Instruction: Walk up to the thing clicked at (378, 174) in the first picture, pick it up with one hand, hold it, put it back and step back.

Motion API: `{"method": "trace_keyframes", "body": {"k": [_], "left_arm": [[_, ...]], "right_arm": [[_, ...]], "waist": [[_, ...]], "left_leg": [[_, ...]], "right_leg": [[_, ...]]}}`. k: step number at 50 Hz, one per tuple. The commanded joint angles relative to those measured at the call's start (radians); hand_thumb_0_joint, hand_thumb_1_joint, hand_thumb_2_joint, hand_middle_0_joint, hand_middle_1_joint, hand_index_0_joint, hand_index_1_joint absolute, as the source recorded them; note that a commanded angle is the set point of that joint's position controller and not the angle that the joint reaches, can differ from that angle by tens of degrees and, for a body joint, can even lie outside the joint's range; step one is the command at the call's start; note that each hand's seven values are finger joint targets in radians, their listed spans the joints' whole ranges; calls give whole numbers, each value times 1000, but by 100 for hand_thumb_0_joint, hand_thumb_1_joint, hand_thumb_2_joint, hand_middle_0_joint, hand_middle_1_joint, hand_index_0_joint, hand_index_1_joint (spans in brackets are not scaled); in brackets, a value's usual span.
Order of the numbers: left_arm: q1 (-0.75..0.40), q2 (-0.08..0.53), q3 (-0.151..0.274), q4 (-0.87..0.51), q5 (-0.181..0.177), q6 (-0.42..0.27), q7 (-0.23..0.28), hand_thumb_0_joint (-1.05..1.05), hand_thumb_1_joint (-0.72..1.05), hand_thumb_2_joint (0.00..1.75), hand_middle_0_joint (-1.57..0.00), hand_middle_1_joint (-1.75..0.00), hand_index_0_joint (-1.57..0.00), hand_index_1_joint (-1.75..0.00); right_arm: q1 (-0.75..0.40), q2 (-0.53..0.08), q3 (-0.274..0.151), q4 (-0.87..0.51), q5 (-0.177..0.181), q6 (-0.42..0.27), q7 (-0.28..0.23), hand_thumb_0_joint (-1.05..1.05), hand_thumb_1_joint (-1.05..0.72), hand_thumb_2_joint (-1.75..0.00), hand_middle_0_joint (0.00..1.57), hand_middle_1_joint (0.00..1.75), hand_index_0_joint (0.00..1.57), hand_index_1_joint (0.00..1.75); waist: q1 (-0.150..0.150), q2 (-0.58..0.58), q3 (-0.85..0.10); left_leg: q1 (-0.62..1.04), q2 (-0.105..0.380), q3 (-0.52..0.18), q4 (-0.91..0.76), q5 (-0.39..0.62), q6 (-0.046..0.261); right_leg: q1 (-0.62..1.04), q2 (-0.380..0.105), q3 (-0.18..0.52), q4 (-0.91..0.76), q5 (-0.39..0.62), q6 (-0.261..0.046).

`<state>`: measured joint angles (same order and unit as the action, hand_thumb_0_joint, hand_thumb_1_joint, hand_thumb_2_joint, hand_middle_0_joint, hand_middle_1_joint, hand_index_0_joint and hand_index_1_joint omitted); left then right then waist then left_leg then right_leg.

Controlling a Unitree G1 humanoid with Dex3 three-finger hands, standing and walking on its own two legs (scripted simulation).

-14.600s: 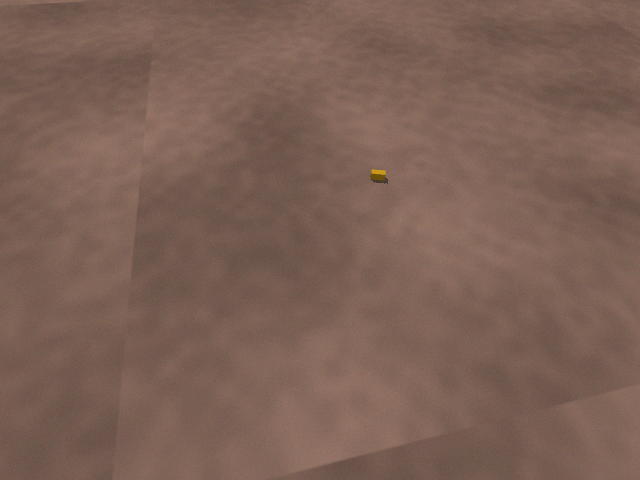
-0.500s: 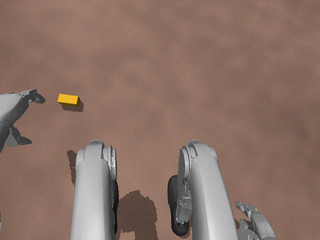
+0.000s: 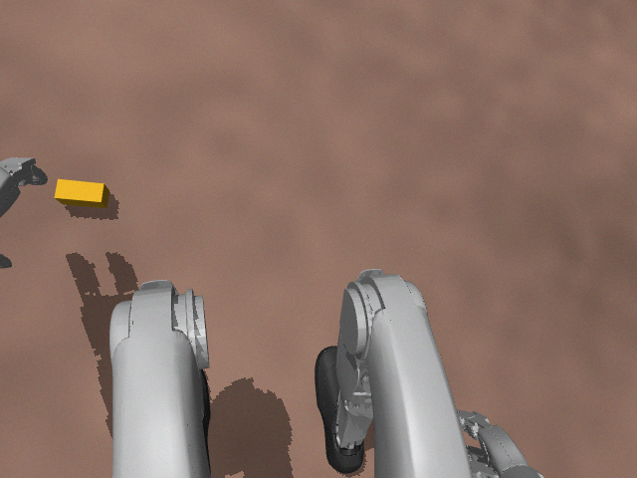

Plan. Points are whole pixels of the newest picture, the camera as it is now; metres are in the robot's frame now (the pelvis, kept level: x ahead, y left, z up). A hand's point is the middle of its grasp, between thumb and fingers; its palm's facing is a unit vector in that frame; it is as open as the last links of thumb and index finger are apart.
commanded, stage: rise first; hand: left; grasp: from above
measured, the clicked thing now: (83, 194) +0.48 +0.33 -0.32
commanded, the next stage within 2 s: none
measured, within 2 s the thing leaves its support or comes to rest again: neither
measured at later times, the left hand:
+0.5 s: hand (10, 210) +0.41 +0.36 -0.18, palm faces -0.47 -0.04 -0.88, open 11.7 cm
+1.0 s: hand (18, 207) +0.42 +0.36 -0.20, palm faces -0.48 -0.07 -0.88, open 11.0 cm
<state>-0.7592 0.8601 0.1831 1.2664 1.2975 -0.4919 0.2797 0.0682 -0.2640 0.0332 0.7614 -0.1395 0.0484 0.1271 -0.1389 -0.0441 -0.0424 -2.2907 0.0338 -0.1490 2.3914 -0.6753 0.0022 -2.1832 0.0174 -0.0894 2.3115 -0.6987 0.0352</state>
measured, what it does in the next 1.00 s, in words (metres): stands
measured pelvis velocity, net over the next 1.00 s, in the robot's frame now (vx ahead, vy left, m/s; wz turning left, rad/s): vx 0.00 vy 0.00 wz -0.04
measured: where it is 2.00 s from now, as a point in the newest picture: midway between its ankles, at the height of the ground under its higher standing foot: (268, 439)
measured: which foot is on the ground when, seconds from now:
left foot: down 0.00-1.00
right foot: down 0.00-1.00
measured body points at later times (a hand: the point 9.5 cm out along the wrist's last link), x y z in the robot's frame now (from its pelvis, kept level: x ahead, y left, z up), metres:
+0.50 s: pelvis +0.00 +0.00 -0.02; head +0.24 +0.09 +0.35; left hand +0.44 +0.36 -0.13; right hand +0.08 -0.28 -0.13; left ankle +0.08 +0.13 -0.30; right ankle +0.10 -0.13 -0.30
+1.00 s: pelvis +0.00 +0.00 -0.03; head +0.25 +0.10 +0.34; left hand +0.44 +0.36 -0.15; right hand +0.09 -0.28 -0.13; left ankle +0.08 +0.13 -0.30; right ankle +0.10 -0.13 -0.30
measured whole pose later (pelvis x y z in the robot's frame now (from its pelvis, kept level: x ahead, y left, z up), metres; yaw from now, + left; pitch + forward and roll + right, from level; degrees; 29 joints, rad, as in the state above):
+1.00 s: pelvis +0.00 +0.00 -0.03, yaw -2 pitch +31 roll -10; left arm -0.87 0.96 0.19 1.40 1.38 -0.52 0.37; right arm 0.05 -0.27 0.09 0.76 -0.21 0.05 0.14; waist -0.19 -0.08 0.02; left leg -2.36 0.03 -0.19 2.50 -0.69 0.00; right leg -2.24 0.04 -0.11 2.39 -0.70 0.04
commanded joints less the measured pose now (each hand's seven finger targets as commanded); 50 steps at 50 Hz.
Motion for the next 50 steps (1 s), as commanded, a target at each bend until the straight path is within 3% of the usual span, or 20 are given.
{"method": "trace_keyframes", "body": {"k": [1, 2, 4, 7, 13, 18, 21, 25, 26, 27, 28, 30, 33, 34, 36, 40, 41, 44, 47, 50], "left_arm": [[-296, 331, 61, -145, -6, -23, 60, 0, -15, 70, -43, -58, -42, -59], [-248, 332, 61, -69, 8, -18, 62, 0, -15, 70, -44, -58, -42, -59], [-276, 329, 58, -84, 12, -27, 71, 0, -15, 69, -43, -58, -42, -59], [-260, 362, 75, -33, 35, -32, 82, 0, -14, 69, -43, -59, -43, -60], [-340, 387, 75, -58, 45, -43, 109, 0, -13, 66, -41, -63, -43, -61], [-340, 380, 66, -27, 61, -30, 127, 0, -13, 66, -42, -64, -43, -62], [-326, 390, 69, -1, 63, -17, 132, 0, -12, 66, -43, -63, -44, -61], [-337, 384, 51, -7, 63, -5, 127, 0, -11, 64, -43, -63, -45, -62], [-347, 403, 65, -5, 60, -3, 128, 0, -10, 64, -44, -62, -46, -60], [-332, 398, 61, -10, 57, 2, 125, 0, -10, 63, -44, -62, -46, -61], [-337, 399, 64, -6, 52, 2, 123, 0, -9, 63, -45, -61, -47, -59], [-321, 393, 63, -3, 47, 3, 119, 0, -9, 62, -46, -61, -47, -59], [-342, 408, 65, -14, 43, -2, 115, 0, -7, 61, -47, -58, -49, -57], [-302, 396, 62, 32, 48, 2, 113, 0, -6, 59, -48, -58, -50, -57], [-331, 414, 69, -24, 44, -5, 110, 0, -6, 60, -49, -56, -50, -55], [-332, 389, 57, -9, 38, -12, 108, 0, -6, 60, -50, -54, -51, -54], [-330, 389, 58, -13, 35, -15, 109, 0, -11, 68, -53, -48, -49, -53], [-358, 416, 67, -19, 45, -20, 115, 0, -3, 59, -55, -49, -54, -50], [-365, 397, 58, 11, 41, -21, 126, 0, -1, 57, -57, -48, -56, -50], [-394, 410, 54, 4, 61, -23, 139, 0, -1, 57, -58, -47, -56, -49]], "right_arm": [[175, -254, -79, -9, -15, 2, -11, 0, -90, -90, 20, 30, 20, 30], [172, -226, -53, -4, -17, 5, -8, 0, -90, -90, 20, 30, 20, 30], [168, -247, -68, -4, -23, 8, -9, 0, -90, -90, 20, 30, 20, 30], [166, -222, -38, -3, -31, 15, -7, 0, -90, -90, 20, 30, 20, 30], [137, -257, -58, -19, -37, 11, -13, 0, -90, -90, 20, 30, 20, 30], [159, -256, -48, -4, -46, 3, -14, 0, -91, -90, 20, 30, 20, 30], [155, -255, -43, -4, -50, 0, -14, 0, -91, -90, 20, 30, 20, 30], [165, -257, -41, -4, -55, -4, -13, 0, -91, -90, 20, 30, 20, 30], [166, -260, -42, -1, -56, -2, -11, 0, -91, -90, 20, 30, 20, 30], [161, -257, -41, -7, -55, -5, -12, 0, -91, -90, 20, 30, 20, 30], [161, -258, -37, -6, -60, -5, -11, 0, -91, -90, 20, 30, 20, 30], [161, -259, -37, -7, -61, -6, -9, 0, -91, -90, 20, 30, 20, 30], [164, -263, -35, -8, -63, -4, -8, 0, -91, -90, 20, 30, 20, 30], [178, -255, -30, 2, -64, -2, -7, 0, -91, -90, 20, 30, 20, 30], [165, -261, -34, -9, -65, -1, -6, 0, -91, -90, 20, 30, 20, 30], [169, -265, -31, -6, -70, -1, -3, 0, -91, -90, 20, 30, 20, 30], [172, -265, -29, -5, -72, -1, -2, 0, -91, -90, 20, 30, 20, 30], [166, -266, -24, -7, -72, 3, -1, 0, -91, -90, 20, 30, 20, 30], [155, -271, -17, -11, -72, -3, 0, 0, -91, -90, 20, 30, 20, 30], [158, -275, -14, -14, -71, -7, -2, 0, -91, -90, 20, 30, 20, 30]], "waist": [[-1, 321, -665], [7, 317, -647], [-5, 293, -643], [-4, 290, -648], [-14, 308, -625], [-26, 329, -641], [-19, 338, -619], [-30, 337, -634], [-30, 335, -642], [-17, 329, -633], [-31, 335, -625], [-23, 332, -621], [-32, 326, -633], [-36, 316, -632], [-24, 319, -648], [-43, 334, -618], [-47, 328, -618], [-39, 352, -634], [-48, 357, -585], [-57, 384, -602]], "left_leg": [[592, -21, 74, -221, 219, 25], [577, -22, 78, -215, 221, 26], [557, -23, 76, -207, 198, 29], [521, -27, 76, -194, 188, 31], [507, -24, 67, -190, 120, 26], [534, -22, 66, -176, 173, 26], [513, -24, 70, -178, 154, 24], [511, -25, 70, -167, 177, 27], [505, -26, 71, -162, 183, 27], [517, -26, 71, -163, 185, 29], [500, -26, 72, -157, 185, 29], [510, -27, 71, -163, 185, 28], [496, -25, 73, -144, 198, 31], [488, -25, 73, -141, 213, 31], [500, -25, 72, -135, 218, 34], [517, -21, 65, -130, 231, 30], [512, -20, 63, -131, 236, 30], [524, -18, 59, -134, 226, 27], [513, -17, 49, -153, 170, 22], [540, -14, 47, -148, 178, 19]], "right_leg": [[210, 38, -65, -208, 205, -67], [213, 42, -65, -208, 207, -67], [207, 43, -68, -209, 188, -66], [227, 47, -66, -206, 187, -65], [170, 49, -75, -187, 128, -69], [167, 50, -79, -174, 171, -67], [163, 48, -82, -170, 155, -68], [180, 48, -83, -166, 185, -66], [185, 48, -84, -161, 192, -64], [180, 47, -79, -168, 185, -64], [187, 46, -80, -163, 190, -63], [183, 46, -80, -162, 186, -65], [209, 47, -78, -167, 207, -60], [219, 47, -77, -163, 225, -61], [223, 47, -72, -166, 224, -59], [204, 49, -78, -161, 228, -59], [212, 49, -80, -161, 235, -58], [200, 52, -83, -154, 220, -63], [154, 52, -93, -149, 169, -69], [147, 53, -100, -139, 179, -69]]}}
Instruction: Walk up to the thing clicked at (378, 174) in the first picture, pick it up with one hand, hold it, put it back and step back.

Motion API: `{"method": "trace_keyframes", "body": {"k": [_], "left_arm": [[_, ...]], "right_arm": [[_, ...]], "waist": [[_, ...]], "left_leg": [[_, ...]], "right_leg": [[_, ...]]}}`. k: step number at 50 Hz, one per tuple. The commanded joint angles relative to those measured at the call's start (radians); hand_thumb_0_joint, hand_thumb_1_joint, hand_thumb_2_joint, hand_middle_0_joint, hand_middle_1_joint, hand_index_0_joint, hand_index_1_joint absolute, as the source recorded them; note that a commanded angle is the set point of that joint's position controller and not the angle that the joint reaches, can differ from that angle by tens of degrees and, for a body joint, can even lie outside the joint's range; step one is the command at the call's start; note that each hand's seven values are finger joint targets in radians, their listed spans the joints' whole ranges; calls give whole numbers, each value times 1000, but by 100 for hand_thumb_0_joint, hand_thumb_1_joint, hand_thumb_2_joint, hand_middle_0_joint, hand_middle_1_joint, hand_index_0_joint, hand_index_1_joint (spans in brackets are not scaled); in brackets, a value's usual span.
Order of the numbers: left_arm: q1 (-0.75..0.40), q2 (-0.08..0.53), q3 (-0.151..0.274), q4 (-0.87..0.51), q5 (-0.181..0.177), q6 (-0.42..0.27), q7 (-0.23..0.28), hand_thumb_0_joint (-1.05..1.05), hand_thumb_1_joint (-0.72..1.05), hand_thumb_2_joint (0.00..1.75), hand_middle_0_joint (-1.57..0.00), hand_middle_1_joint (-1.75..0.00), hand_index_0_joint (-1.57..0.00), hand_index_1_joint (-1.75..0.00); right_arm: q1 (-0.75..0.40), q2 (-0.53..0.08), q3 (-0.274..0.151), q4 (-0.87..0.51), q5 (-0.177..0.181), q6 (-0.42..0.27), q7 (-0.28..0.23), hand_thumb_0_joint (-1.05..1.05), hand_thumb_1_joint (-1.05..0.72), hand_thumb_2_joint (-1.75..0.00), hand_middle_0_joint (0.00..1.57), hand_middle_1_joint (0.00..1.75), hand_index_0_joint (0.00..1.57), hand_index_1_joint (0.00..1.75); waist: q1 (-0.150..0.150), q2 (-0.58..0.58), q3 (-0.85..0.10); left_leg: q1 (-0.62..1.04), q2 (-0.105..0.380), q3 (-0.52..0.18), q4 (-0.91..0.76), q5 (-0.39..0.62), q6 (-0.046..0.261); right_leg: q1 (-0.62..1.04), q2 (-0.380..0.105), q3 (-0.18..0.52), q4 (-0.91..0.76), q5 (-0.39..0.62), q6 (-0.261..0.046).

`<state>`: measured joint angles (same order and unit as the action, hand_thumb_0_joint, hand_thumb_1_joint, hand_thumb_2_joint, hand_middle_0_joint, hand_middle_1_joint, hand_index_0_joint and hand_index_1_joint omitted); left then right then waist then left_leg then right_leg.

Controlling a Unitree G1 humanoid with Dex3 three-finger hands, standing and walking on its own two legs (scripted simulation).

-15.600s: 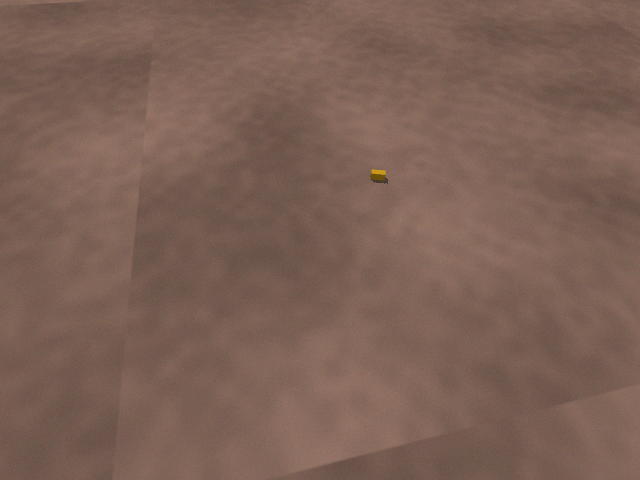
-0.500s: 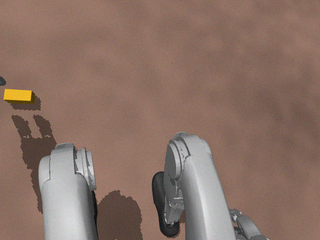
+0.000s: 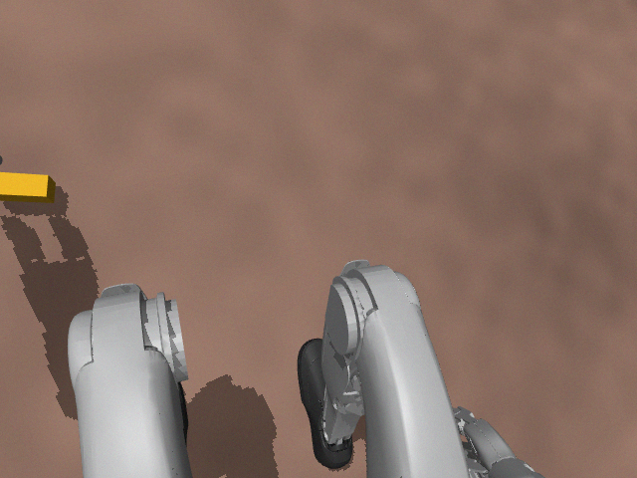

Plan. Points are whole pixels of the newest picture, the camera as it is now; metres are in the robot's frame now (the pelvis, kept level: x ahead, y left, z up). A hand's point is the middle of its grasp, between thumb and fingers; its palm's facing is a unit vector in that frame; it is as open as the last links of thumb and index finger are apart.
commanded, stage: rise first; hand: left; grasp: from above
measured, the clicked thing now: (23, 188) +0.47 +0.34 -0.29
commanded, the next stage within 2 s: approach in 1.32 s
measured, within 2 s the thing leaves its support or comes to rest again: neither
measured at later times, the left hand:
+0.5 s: hand out of the picture +0.41 +0.38 -0.16, palm faces -0.50 -0.07 -0.86, open 10.2 cm
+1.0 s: hand out of the picture +0.42 +0.38 -0.15, palm faces -0.46 -0.04 -0.88, open 10.3 cm
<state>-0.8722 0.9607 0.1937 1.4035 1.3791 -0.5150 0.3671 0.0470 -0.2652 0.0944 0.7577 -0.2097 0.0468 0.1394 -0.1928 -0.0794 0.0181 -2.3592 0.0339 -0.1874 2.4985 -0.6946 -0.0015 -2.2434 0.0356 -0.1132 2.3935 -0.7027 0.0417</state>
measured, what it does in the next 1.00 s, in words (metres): stands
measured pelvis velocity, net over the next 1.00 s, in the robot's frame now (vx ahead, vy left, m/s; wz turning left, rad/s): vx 0.00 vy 0.00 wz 0.00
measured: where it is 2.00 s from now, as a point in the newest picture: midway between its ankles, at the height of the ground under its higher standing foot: (252, 441)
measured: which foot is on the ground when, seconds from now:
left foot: down 0.00-1.00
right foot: down 0.00-1.00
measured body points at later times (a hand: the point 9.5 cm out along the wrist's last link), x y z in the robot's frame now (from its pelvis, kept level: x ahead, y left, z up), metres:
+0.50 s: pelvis +0.00 +0.00 +0.00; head +0.24 +0.11 +0.37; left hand +0.44 +0.38 -0.11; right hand +0.08 -0.27 -0.10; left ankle +0.07 +0.13 -0.27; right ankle +0.10 -0.12 -0.27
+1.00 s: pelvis +0.00 +0.00 +0.00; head +0.23 +0.11 +0.37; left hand +0.44 +0.38 -0.10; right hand +0.09 -0.27 -0.09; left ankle +0.07 +0.13 -0.28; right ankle +0.10 -0.12 -0.27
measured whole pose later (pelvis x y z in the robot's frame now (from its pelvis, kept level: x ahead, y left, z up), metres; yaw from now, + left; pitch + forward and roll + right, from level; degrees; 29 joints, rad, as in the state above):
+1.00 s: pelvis +0.00 +0.00 +0.00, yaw +0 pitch +31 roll -11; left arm -0.93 0.99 0.16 1.44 1.39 -0.46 0.36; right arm 0.06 -0.27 0.13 0.73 -0.19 0.04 0.13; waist -0.22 -0.07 0.01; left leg -2.36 0.03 -0.19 2.49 -0.68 0.00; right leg -2.24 0.04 -0.11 2.38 -0.69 0.05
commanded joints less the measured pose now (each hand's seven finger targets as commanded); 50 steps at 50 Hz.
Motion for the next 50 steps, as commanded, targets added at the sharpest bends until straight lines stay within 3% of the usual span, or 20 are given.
{"method": "trace_keyframes", "body": {"k": [1, 8, 10, 11, 17, 22, 24, 27, 29, 32, 35, 39, 41, 44, 48, 50], "left_arm": [[-286, 312, 45, -129, -18, 2, 56, 0, 1, 55, -57, -48, -56, -49], [-289, 327, 36, -91, -11, 31, 65, 0, 6, 52, -61, -46, -61, -46], [-278, 343, 50, -103, -19, 42, 60, 0, 6, 51, -62, -46, -62, -46], [-266, 354, 50, -111, -12, 46, 55, 0, 5, 52, -61, -46, -61, -46], [-251, 334, 39, -127, -50, 58, 1, 0, 6, 51, -61, -46, -61, -46], [-235, 320, 37, -154, -69, 29, -38, 0, 7, 51, -61, -45, -62, -45], [-225, 342, 52, -153, -68, 16, -46, 0, 7, 50, -63, -44, -63, -45], [-255, 332, 46, -198, -70, -16, -42, 0, 7, 51, -64, -42, -63, -43], [-280, 335, 43, -181, -63, -27, -29, 0, 6, 51, -64, -43, -62, -44], [-280, 352, 55, -168, -46, -41, -1, 0, 5, 52, -61, -46, -61, -46], [-287, 344, 46, -123, -12, -29, 29, 0, 5, 53, -62, -45, -61, -46], [-314, 334, 34, -107, 2, -2, 58, 0, 4, 54, -61, -47, -60, -48], [-299, 347, 33, -104, 14, 21, 63, 0, 4, 53, -62, -46, -61, -47], [-320, 346, 30, -120, -4, 47, 57, 0, 3, 53, -61, -47, -60, -48], [-287, 306, -9, -66, -25, 72, 18, 0, 5, 52, -59, -50, -60, -49], [-284, 347, 12, -91, -38, 74, -4, 0, 3, 53, -58, -51, -59, -51]], "right_arm": [[175, -275, -75, -8, -1, -5, -15, 0, -90, -90, 20, 30, 20, 30], [186, -271, -61, -12, 2, -15, -17, 0, -91, -90, 20, 30, 20, 30], [189, -273, -62, -17, 3, -17, -19, 0, -91, -90, 20, 30, 20, 30], [195, -272, -59, -19, 1, -16, -18, 0, -91, -90, 20, 30, 20, 30], [202, -278, -66, -29, 7, -11, -14, 0, -91, -90, 20, 30, 20, 30], [202, -280, -63, -37, 0, 4, -10, 0, -91, -90, 20, 30, 20, 30], [205, -280, -61, -37, 3, 10, -9, 0, -91, -90, 20, 30, 20, 30], [205, -275, -55, -37, -1, 19, -9, 0, -91, -90, 20, 30, 20, 30], [193, -279, -51, -36, 1, 20, -9, 0, -91, -90, 20, 30, 20, 30], [182, -279, -40, -40, 2, 21, -12, 0, -91, -90, 20, 30, 20, 30], [179, -282, -40, -36, 3, 18, -12, 0, -91, -90, 20, 30, 20, 30], [175, -284, -43, -34, 9, 5, -16, 0, -91, -90, 20, 30, 20, 30], [176, -281, -44, -34, 10, -1, -19, 0, -91, -90, 20, 30, 20, 30], [185, -279, -51, -37, 17, -10, -19, 0, -91, -90, 20, 30, 20, 30], [189, -271, -49, -33, 21, -16, -22, 0, -91, -90, 20, 30, 20, 30], [191, -275, -49, -37, 21, -16, -22, 0, -91, -90, 20, 30, 20, 30]], "waist": [[1, 421, -674], [-8, 393, -660], [4, 395, -672], [7, 419, -682], [1, 403, -679], [-4, 397, -679], [1, 393, -692], [-7, 382, -695], [-19, 379, -647], [-4, 402, -635], [-15, 431, -642], [-17, 449, -634], [-5, 453, -657], [-10, 448, -669], [-26, 372, -624], [-10, 374, -640]], "left_leg": [[604, -14, 84, -256, 196, 20], [556, -20, 94, -250, 191, 28], [571, -20, 100, -243, 211, 30], [582, -21, 100, -246, 229, 28], [589, -18, 90, -251, 245, 30], [577, -17, 86, -255, 236, 28], [577, -16, 85, -246, 250, 29], [576, -15, 86, -235, 260, 33], [551, -14, 79, -238, 217, 29], [567, -14, 79, -254, 187, 25], [603, -14, 72, -267, 201, 19], [595, -18, 80, -282, 180, 17], [595, -19, 91, -274, 187, 19], [592, -20, 92, -269, 200, 23], [538, -24, 96, -261, 179, 33], [525, -26, 100, -259, 180, 34]], "right_leg": [[204, 36, -78, -217, 183, -75], [227, 37, -72, -229, 194, -73], [241, 34, -67, -232, 208, -70], [251, 33, -65, -227, 222, -71], [250, 32, -71, -229, 234, -68], [278, 34, -75, -235, 227, -67], [289, 36, -73, -234, 238, -67], [310, 38, -64, -243, 252, -64], [274, 40, -68, -241, 211, -69], [254, 41, -70, -243, 178, -73], [219, 41, -84, -221, 188, -75], [203, 39, -88, -224, 181, -75], [216, 40, -78, -231, 190, -75], [225, 33, -73, -228, 205, -73], [239, 32, -67, -250, 196, -68], [264, 30, -59, -257, 197, -67]]}}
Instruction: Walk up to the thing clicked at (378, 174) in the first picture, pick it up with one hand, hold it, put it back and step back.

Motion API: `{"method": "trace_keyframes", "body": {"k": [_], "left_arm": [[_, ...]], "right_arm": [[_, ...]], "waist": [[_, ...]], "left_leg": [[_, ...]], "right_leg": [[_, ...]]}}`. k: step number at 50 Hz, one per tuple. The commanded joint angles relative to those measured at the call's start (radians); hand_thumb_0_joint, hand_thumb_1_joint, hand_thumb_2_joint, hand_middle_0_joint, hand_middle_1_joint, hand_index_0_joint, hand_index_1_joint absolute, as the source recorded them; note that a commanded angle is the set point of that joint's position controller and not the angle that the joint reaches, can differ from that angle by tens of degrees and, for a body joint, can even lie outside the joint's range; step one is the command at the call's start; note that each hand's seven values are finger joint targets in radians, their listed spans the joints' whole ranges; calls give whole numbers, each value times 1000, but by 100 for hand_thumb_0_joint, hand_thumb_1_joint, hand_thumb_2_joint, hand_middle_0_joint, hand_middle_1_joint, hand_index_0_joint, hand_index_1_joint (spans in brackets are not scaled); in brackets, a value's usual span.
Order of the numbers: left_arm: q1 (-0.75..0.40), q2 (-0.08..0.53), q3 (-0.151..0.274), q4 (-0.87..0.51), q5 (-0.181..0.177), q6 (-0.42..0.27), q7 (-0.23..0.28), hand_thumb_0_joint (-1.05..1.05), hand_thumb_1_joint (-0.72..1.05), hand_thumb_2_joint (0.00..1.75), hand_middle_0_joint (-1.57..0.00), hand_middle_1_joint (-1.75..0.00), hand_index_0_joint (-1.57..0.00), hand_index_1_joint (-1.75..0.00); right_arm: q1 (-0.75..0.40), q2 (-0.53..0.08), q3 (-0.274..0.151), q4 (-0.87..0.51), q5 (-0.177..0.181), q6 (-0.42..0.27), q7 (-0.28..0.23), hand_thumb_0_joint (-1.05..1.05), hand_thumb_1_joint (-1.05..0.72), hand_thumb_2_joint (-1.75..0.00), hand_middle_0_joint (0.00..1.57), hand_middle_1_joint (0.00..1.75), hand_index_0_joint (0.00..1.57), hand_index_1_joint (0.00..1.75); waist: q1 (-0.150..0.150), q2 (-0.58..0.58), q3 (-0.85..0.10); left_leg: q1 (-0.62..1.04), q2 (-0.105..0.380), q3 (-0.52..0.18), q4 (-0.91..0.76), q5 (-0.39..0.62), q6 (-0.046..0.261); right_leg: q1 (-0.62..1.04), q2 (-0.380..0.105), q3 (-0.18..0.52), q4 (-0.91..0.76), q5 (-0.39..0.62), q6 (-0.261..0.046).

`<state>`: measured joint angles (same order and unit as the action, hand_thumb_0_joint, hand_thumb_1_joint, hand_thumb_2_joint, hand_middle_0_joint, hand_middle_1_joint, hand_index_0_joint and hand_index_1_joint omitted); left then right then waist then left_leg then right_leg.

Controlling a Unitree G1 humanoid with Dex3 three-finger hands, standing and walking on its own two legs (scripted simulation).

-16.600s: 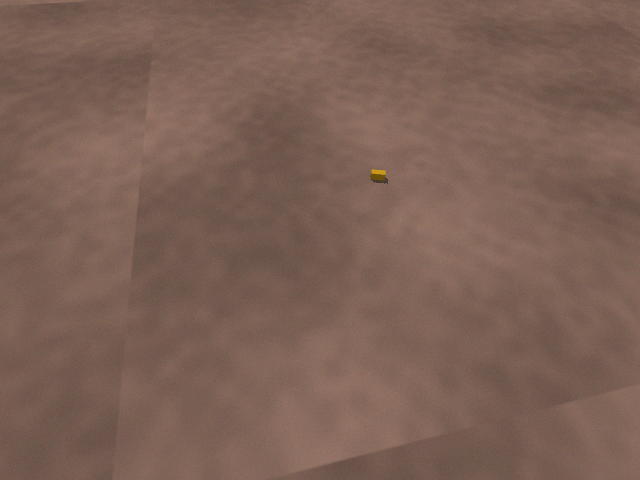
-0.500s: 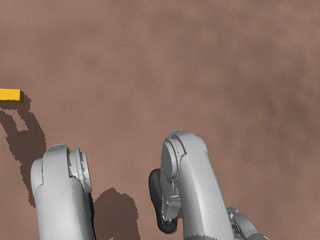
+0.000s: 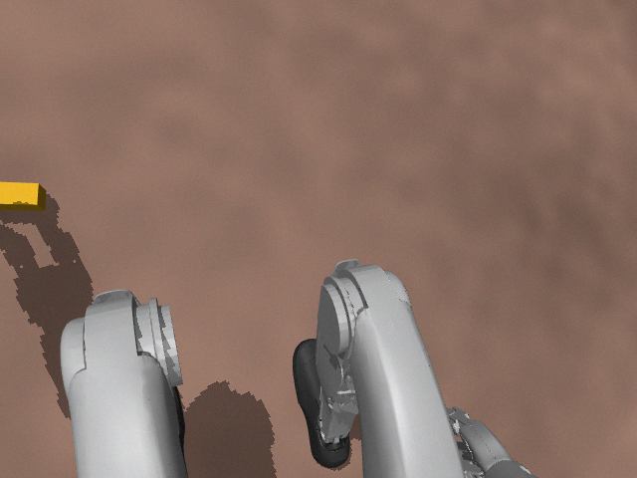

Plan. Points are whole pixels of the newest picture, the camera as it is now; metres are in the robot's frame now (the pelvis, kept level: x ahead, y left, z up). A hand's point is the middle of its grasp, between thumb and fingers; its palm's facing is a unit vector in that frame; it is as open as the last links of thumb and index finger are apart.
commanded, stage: rise first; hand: left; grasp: from above
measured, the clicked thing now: (14, 196) +0.47 +0.34 -0.29
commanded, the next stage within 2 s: approach in 0.32 s
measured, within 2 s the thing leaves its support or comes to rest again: neither
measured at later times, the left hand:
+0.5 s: hand out of the picture +0.42 +0.38 -0.16, palm faces -0.46 -0.06 -0.89, open 10.7 cm
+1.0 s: hand out of the picture +0.46 +0.33 -0.16, palm faces -0.48 -0.02 -0.88, open 11.3 cm
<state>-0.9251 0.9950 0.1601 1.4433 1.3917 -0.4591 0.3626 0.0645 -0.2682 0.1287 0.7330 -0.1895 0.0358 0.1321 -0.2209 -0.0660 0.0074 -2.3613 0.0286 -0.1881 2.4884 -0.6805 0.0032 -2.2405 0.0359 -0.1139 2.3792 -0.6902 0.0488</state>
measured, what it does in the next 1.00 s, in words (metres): stands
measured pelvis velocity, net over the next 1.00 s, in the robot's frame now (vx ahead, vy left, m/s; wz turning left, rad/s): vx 0.00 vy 0.00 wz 0.00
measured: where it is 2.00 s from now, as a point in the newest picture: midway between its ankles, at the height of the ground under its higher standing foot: (249, 443)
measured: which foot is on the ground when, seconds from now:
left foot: down 0.00-1.00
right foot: down 0.00-1.00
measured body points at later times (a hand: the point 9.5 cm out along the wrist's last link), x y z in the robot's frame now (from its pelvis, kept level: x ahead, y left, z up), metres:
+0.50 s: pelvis +0.00 +0.00 +0.00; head +0.23 +0.12 +0.37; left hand +0.44 +0.38 -0.11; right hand +0.10 -0.27 -0.09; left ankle +0.07 +0.13 -0.28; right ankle +0.10 -0.12 -0.28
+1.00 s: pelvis +0.00 +0.00 +0.01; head +0.25 +0.08 +0.37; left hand +0.48 +0.33 -0.11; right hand +0.05 -0.27 -0.09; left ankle +0.07 +0.13 -0.28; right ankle +0.10 -0.12 -0.28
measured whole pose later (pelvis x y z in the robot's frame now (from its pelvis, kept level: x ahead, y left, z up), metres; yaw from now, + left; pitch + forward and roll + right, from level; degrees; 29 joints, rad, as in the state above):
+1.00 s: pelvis +0.00 +0.00 +0.01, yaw +0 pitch +32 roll -10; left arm -0.96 0.92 0.12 1.44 1.34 -0.35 0.34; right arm 0.13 -0.28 0.16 0.69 -0.15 0.03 0.13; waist -0.28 -0.03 0.02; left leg -2.35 0.04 -0.18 2.46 -0.68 0.00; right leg -2.25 0.04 -0.11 2.35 -0.68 0.05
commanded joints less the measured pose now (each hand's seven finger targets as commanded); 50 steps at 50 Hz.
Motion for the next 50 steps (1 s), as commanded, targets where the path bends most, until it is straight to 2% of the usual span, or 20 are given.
{"method": "trace_keyframes", "body": {"k": [1, 3, 8, 11, 15, 21, 24, 26, 27, 29, 30, 31, 32, 34, 37, 38, 41, 43, 47, 50], "left_arm": [[-236, 312, 50, -144, -58, 13, -10, 0, 4, 53, -59, -51, -59, -51], [-221, 319, 61, -189, -67, 2, -31, 0, 4, 52, -58, -52, -59, -51], [-209, 304, 61, -190, -83, -48, -63, 0, 2, 54, -57, -53, -58, -52], [-200, 315, 71, -181, -74, -78, -57, 0, 0, 56, -57, -52, -57, -52], [-244, 343, 97, -229, -53, -104, -23, 0, -1, 57, -56, -52, -56, -52], [-249, 328, 71, -176, -12, -81, 27, 0, -5, 63, -57, -48, -54, -52], [-273, 318, 51, -146, -2, -59, 36, 0, -2, 58, -52, -53, -52, -52], [-315, 276, 21, -130, -9, -46, 41, 0, -3, 60, -51, -54, -51, -54], [-344, 264, 2, -136, -9, -40, 44, 0, -4, 60, -50, -55, -51, -54], [-379, 205, -42, -119, -10, -28, 42, 0, -5, 61, -49, -56, -50, -55], [-423, 213, -46, -162, -8, -27, 44, 0, -6, 62, -49, -56, -49, -55], [-406, 187, -67, -116, -5, -14, 42, 0, -7, 63, -49, -56, -49, -56], [-438, 159, -82, -134, -23, -8, 40, 0, -7, 62, -49, -56, -49, -56], [-460, 172, -82, -149, -19, 7, 44, 0, -7, 63, -49, -57, -49, -57], [-413, 220, -42, -140, -19, 41, 54, 0, -9, 64, -49, -57, -48, -57], [-357, 207, -40, -92, -18, 60, 52, 0, -8, 64, -48, -57, -48, -57], [-297, 255, 7, -125, -25, 100, 50, 0, -6, 62, -48, -59, -49, -58], [-258, 254, 11, -112, -44, 124, 41, 0, -8, 62, -47, -59, -49, -58], [-303, 292, 15, -154, -84, 138, 16, 0, -10, 63, -44, -63, -46, -61], [-307, 244, -18, -90, -116, 122, -16, 0, -13, 66, -41, -65, -43, -63]], "right_arm": [[181, -272, -84, -13, -4, -2, -14, 0, -91, -90, 20, 30, 20, 30], [180, -271, -84, -19, -6, 3, -11, 0, -91, -90, 20, 30, 20, 30], [181, -275, -81, -19, -11, 21, -7, 0, -91, -90, 20, 30, 20, 30], [169, -277, -71, -25, -16, 27, -6, 0, -91, -90, 20, 30, 20, 30], [168, -285, -69, -20, -17, 38, -2, 0, -91, -90, 20, 30, 20, 30], [157, -280, -67, -23, -10, 32, -3, 0, -90, -90, 20, 30, 20, 30], [157, -280, -67, -21, -2, 26, -6, 0, -89, -89, 20, 30, 20, 30], [167, -278, -67, -21, -6, 14, -5, 0, -89, -89, 20, 30, 20, 30], [168, -279, -66, -17, -4, 11, -7, 0, -89, -89, 20, 30, 20, 30], [187, -279, -71, -11, -3, -3, -8, 0, -89, -89, 20, 30, 20, 30], [196, -280, -70, -7, -5, -5, -8, 0, -89, -89, 20, 30, 20, 30], [206, -280, -71, -5, -2, -10, -9, 0, -90, -89, 20, 30, 20, 30], [207, -281, -74, -8, 2, -16, -9, 0, -89, -89, 20, 30, 20, 30], [231, -280, -71, -8, -3, -22, -10, 0, -90, -89, 20, 30, 20, 30], [238, -279, -70, -31, 2, -25, -10, 0, -90, -89, 20, 30, 20, 30], [239, -278, -73, -35, 7, -29, -9, 0, -89, -89, 20, 30, 20, 30], [226, -271, -67, -51, 21, -24, -7, 0, -89, -89, 20, 30, 20, 30], [220, -266, -62, -63, 28, -20, -6, 0, -90, -89, 20, 30, 20, 30], [217, -271, -51, -68, 39, -13, -13, 0, -89, -89, 20, 30, 20, 30], [228, -271, -46, -54, 37, -14, -17, 0, -89, -89, 20, 30, 20, 30]], "waist": [[13, 351, -642], [31, 374, -675], [11, 351, -674], [11, 363, -638], [24, 425, -665], [15, 442, -632], [5, 424, -626], [-24, 420, -597], [-24, 423, -604], [-62, 410, -583], [-65, 441, -620], [-69, 435, -610], [-79, 437, -610], [-83, 443, -651], [-39, 488, -683], [-33, 480, -671], [13, 502, -726], [15, 450, -715], [-11, 371, -696], [-54, 284, -625]], "left_leg": [[520, -20, 101, -244, 166, 30], [558, -20, 100, -248, 191, 28], [561, -14, 88, -228, 212, 27], [568, -13, 82, -225, 219, 23], [618, -9, 74, -244, 225, 16], [600, -11, 79, -254, 195, 16], [586, -11, 81, -255, 183, 18], [582, -12, 75, -259, 166, 18], [581, -10, 76, -258, 159, 19], [588, -8, 67, -256, 148, 17], [601, -7, 69, -253, 162, 14], [605, -8, 68, -254, 161, 14], [607, -5, 62, -257, 157, 12], [613, -8, 69, -252, 174, 12], [627, -11, 80, -267, 196, 7], [634, -13, 77, -275, 206, 5], [633, -18, 100, -283, 269, 9], [589, -21, 113, -270, 280, 22], [501, -17, 121, -245, 249, 40], [419, -16, 113, -239, 173, 48]], "right_leg": [[282, 31, -59, -243, 186, -71], [293, 30, -58, -237, 197, -74], [290, 37, -66, -233, 207, -74], [273, 38, -69, -231, 204, -78], [254, 40, -82, -211, 198, -80], [218, 41, -85, -209, 187, -82], [209, 42, -86, -209, 185, -81], [194, 38, -88, -211, 176, -80], [184, 39, -87, -216, 172, -82], [169, 36, -93, -217, 169, -79], [187, 37, -93, -218, 183, -78], [174, 35, -91, -217, 183, -79], [165, 33, -95, -214, 182, -79], [203, 35, -91, -226, 203, -77], [223, 31, -90, -218, 216, -81], [214, 29, -90, -210, 222, -83], [275, 31, -78, -212, 279, -85], [312, 34, -65, -229, 303, -79], [373, 35, -39, -253, 303, -65], [365, 34, -33, -272, 236, -59]]}}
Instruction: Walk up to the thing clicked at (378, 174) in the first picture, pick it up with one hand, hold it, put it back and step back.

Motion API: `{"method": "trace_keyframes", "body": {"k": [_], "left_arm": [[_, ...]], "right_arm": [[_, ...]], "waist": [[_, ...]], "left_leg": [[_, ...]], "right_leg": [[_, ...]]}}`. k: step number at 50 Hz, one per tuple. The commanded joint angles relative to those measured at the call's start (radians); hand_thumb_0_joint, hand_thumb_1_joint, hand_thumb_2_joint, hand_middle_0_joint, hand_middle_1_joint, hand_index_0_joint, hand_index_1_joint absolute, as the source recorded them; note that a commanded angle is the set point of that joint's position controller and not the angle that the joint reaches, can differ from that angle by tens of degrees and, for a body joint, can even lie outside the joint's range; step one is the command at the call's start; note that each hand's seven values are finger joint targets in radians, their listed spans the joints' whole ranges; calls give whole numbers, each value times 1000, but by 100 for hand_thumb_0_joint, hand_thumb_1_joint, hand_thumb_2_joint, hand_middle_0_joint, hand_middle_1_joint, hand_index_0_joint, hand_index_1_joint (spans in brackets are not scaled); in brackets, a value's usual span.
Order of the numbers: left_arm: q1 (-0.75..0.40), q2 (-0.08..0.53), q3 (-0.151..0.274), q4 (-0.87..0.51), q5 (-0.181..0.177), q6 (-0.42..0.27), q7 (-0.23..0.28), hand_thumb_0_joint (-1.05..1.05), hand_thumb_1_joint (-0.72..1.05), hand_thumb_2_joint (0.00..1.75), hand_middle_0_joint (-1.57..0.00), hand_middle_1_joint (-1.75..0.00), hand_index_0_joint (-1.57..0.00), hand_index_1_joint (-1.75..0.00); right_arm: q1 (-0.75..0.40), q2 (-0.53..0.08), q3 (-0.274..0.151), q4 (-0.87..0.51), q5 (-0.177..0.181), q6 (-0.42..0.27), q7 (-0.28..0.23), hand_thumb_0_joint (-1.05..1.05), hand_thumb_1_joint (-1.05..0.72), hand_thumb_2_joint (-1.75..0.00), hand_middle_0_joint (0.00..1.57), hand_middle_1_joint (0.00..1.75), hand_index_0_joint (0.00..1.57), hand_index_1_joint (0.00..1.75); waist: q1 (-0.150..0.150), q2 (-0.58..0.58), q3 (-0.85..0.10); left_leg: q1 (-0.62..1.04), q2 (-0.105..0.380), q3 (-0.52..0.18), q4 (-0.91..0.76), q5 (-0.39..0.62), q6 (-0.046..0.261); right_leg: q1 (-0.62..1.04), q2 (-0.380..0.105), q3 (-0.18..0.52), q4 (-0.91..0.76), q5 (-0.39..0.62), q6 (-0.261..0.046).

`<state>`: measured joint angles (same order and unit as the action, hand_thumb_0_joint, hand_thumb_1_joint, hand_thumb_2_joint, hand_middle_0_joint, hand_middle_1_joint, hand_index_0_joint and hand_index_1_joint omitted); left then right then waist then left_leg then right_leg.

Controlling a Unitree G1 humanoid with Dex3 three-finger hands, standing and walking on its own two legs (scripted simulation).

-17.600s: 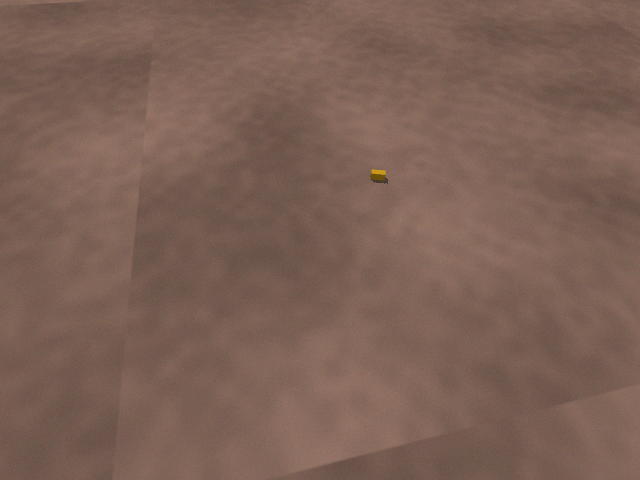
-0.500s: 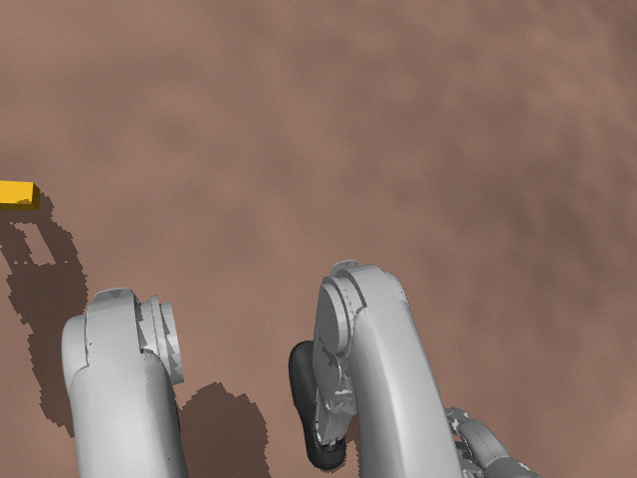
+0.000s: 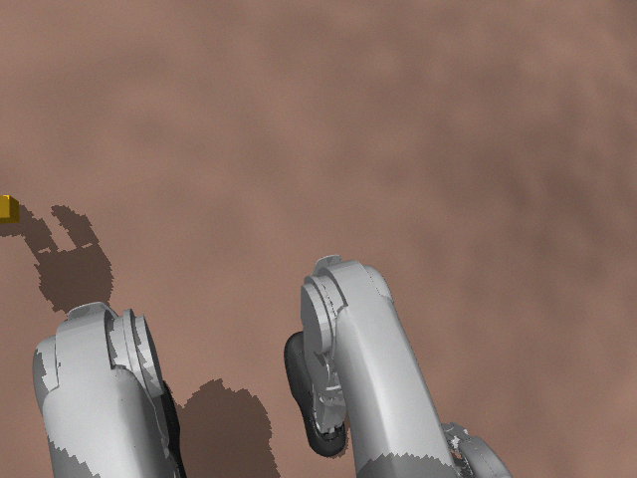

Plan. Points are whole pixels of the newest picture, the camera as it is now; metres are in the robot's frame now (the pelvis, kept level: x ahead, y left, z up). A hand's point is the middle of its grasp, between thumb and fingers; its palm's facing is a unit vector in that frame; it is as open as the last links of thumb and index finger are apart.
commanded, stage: approach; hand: left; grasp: from above
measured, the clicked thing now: out of the picture +0.47 +0.35 -0.30
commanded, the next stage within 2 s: close in in 0.06 s
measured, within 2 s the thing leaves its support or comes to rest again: neither
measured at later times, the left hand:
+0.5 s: hand out of the picture +0.45 +0.34 -0.21, palm faces -0.48 -0.07 -0.87, open 12.3 cm
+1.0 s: hand out of the picture +0.45 +0.34 -0.25, palm faces -0.50 -0.07 -0.86, open 12.9 cm
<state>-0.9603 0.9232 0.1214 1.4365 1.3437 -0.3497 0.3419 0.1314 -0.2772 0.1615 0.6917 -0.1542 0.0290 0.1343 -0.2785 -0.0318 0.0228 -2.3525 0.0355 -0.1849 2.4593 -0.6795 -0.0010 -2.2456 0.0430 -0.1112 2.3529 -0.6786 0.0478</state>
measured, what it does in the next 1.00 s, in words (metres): stands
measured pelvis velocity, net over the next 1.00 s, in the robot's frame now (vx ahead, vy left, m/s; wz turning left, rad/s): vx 0.00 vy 0.00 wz -0.05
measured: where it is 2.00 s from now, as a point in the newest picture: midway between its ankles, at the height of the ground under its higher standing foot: (245, 439)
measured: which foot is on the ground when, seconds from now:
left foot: down 0.00-1.00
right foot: down 0.00-1.00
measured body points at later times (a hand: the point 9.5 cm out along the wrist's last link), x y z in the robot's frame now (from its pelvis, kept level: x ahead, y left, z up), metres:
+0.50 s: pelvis +0.00 +0.01 -0.01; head +0.25 +0.14 +0.34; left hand +0.47 +0.35 -0.16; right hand +0.07 -0.26 -0.08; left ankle +0.07 +0.13 -0.28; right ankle +0.10 -0.12 -0.28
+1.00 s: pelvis +0.00 +0.00 -0.02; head +0.28 +0.12 +0.32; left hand +0.47 +0.34 -0.20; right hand +0.06 -0.26 -0.09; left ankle +0.07 +0.13 -0.28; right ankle +0.10 -0.12 -0.28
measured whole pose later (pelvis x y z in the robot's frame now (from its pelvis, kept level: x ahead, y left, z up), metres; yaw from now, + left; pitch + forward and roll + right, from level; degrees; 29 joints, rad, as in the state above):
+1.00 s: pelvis +0.00 +0.00 -0.02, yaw -3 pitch +29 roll -12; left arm -1.00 1.08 0.15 1.65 1.39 -0.37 0.51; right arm 0.08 -0.31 0.27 0.64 -0.25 -0.09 0.14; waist -0.36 -0.14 0.13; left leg -2.38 0.04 -0.24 2.56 -0.71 -0.01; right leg -2.26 0.06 -0.15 2.41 -0.69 0.06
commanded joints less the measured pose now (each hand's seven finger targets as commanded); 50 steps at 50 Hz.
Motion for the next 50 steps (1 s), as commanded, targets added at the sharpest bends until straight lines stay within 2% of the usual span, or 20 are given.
{"method": "trace_keyframes", "body": {"k": [1, 4, 9, 12, 14, 15, 21, 23, 24, 26, 27, 28, 34, 35, 39, 41, 45, 47, 49, 50], "left_arm": [[-300, 306, 12, -97, -73, -2, -8, 0, -14, 67, -40, -65, -42, -63], [-346, 314, -1, -77, -73, -47, -35, 0, -17, 69, -40, -65, -40, -64], [-347, 366, 20, -95, -43, -117, -42, 0, -19, 71, -39, -66, -40, -65], [-314, 337, -2, -58, -16, -140, -24, 0, -23, 73, -36, -67, -37, -67], [-316, 331, -5, -51, 0, -152, 2, 0, -25, 75, -35, -68, -35, -68], [-334, 357, 11, -85, 3, -157, 18, 0, -24, 75, -35, -69, -35, -69], [-358, 373, 29, -80, 62, -153, 113, 0, -23, 76, -36, -63, -34, -65], [-335, 333, 3, 2, 78, -139, 141, 0, -23, 77, -36, -62, -34, -65], [-333, 349, 15, 19, 82, -133, 162, 0, -24, 77, -35, -62, -33, -65], [-315, 322, -11, 76, 98, -114, 185, 0, -26, 78, -33, -63, -31, -66], [-335, 344, -4, 64, 100, -108, 196, 0, -25, 77, -33, -64, -31, -66], [-341, 343, -5, 75, 103, -97, 204, 0, -25, 77, -34, -63, -32, -65], [-364, 339, -22, 97, 81, -46, 229, 0, -25, 76, -31, -69, -30, -69], [-345, 331, -29, 113, 76, -37, 230, 0, -25, 75, -30, -71, -30, -71], [-341, 391, -1, 94, 59, -16, 228, 0, -28, 77, -27, -74, -28, -73], [-306, 363, -14, 141, 46, -8, 219, 0, -29, 77, -27, -75, -28, -74], [-294, 453, 48, 89, 31, -10, 209, 0, -31, 79, -25, -78, -26, -77], [-266, 449, 54, 86, 19, -13, 201, 0, -31, 78, -24, -79, -26, -78], [-219, 431, 51, 138, 12, -15, 189, 0, -33, 79, -22, -81, -24, -79], [-230, 433, 50, 105, 2, -24, 185, 0, -33, 79, -22, -81, -24, -80]], "right_arm": [[170, -265, -75, -7, -5, -11, -19, 0, -89, -89, 20, 30, 20, 30], [179, -280, -72, 0, -17, -15, -25, 0, -89, -89, 20, 30, 20, 30], [181, -291, -58, -3, -45, -2, -26, 0, -90, -90, 20, 30, 20, 30], [171, -282, -47, -3, -52, 9, -20, 0, -90, -89, 20, 30, 20, 30], [164, -288, -41, -4, -54, 13, -19, 0, -90, -89, 20, 30, 20, 30], [154, -290, -40, -1, -52, 16, -18, 0, -90, -89, 20, 30, 20, 30], [139, -303, -45, -10, -54, 5, -9, 0, -89, -90, 20, 30, 20, 30], [136, -301, -44, -8, -62, -8, -5, 0, -89, -89, 20, 30, 20, 30], [132, -303, -37, -7, -60, -12, -6, 0, -89, -89, 20, 30, 20, 30], [136, -299, -33, -4, -69, -27, -6, 0, -89, -89, 20, 30, 20, 30], [127, -302, -33, -6, -67, -32, -6, 0, -89, -89, 20, 30, 20, 30], [138, -303, -32, -8, -74, -41, -4, 0, -89, -89, 20, 30, 20, 30], [125, -317, -15, -22, -84, -84, -4, 0, -89, -90, 20, 30, 20, 30], [112, -314, -14, -21, -82, -91, -4, 0, -89, -90, 20, 30, 20, 30], [113, -327, -4, -37, -86, -110, -8, 0, -90, -90, 20, 30, 20, 30], [97, -328, 5, -46, -84, -119, -7, 0, -90, -90, 20, 30, 20, 30], [109, -341, 9, -55, -86, -121, -11, 0, -90, -90, 20, 30, 20, 30], [112, -337, 14, -58, -93, -118, -9, 0, -90, -90, 20, 30, 20, 30], [116, -343, 17, -61, -98, -119, -4, 0, -90, -90, 20, 30, 20, 30], [112, -343, 16, -61, -97, -116, -7, 0, -90, -90, 20, 30, 20, 30]], "waist": [[-17, 254, -624], [-41, 252, -594], [-11, 333, -638], [-13, 367, -633], [-19, 365, -618], [-2, 394, -649], [-15, 481, -654], [-43, 444, -603], [-41, 442, -579], [-60, 432, -548], [-47, 435, -560], [-64, 424, -555], [-86, 436, -561], [-77, 420, -552], [-68, 432, -582], [-80, 410, -540], [-63, 406, -575], [-59, 408, -590], [-78, 381, -541], [-69, 385, -563]], "left_leg": [[409, -24, 104, -212, 150, 50], [404, -24, 92, -195, 103, 41], [511, -21, 87, -203, 121, 25], [544, -15, 79, -209, 157, 23], [546, -14, 67, -207, 178, 21], [584, -13, 69, -207, 210, 22], [667, -7, 47, -215, 301, 9], [640, -4, 48, -203, 281, 14], [605, -5, 52, -206, 265, 16], [596, -4, 57, -203, 243, 16], [575, -2, 59, -200, 229, 17], [573, -5, 55, -196, 223, 17], [558, 0, 48, -195, 158, 13], [535, 1, 49, -189, 134, 15], [531, 0, 58, -179, 156, 16], [503, 1, 53, -171, 149, 18], [493, 4, 57, -159, 177, 22], [504, 7, 55, -157, 204, 20], [488, 6, 53, -138, 215, 21], [496, 9, 48, -146, 220, 21]], "right_leg": [[363, 25, -41, -249, 197, -59], [325, 25, -47, -259, 123, -70], [324, 29, -64, -249, 125, -76], [310, 37, -77, -229, 159, -76], [290, 40, -94, -216, 174, -80], [294, 39, -96, -210, 200, -77], [239, 37, -120, -156, 265, -81], [221, 39, -123, -155, 261, -76], [225, 41, -121, -160, 254, -76], [218, 43, -117, -162, 244, -75], [222, 45, -116, -166, 238, -75], [218, 41, -121, -157, 236, -74], [225, 42, -128, -148, 202, -74], [220, 46, -122, -149, 185, -77], [265, 46, -116, -154, 209, -74], [253, 45, -121, -143, 208, -73], [324, 50, -107, -155, 235, -70], [350, 51, -106, -153, 256, -70], [334, 49, -116, -145, 263, -69], [352, 55, -116, -153, 267, -67]]}}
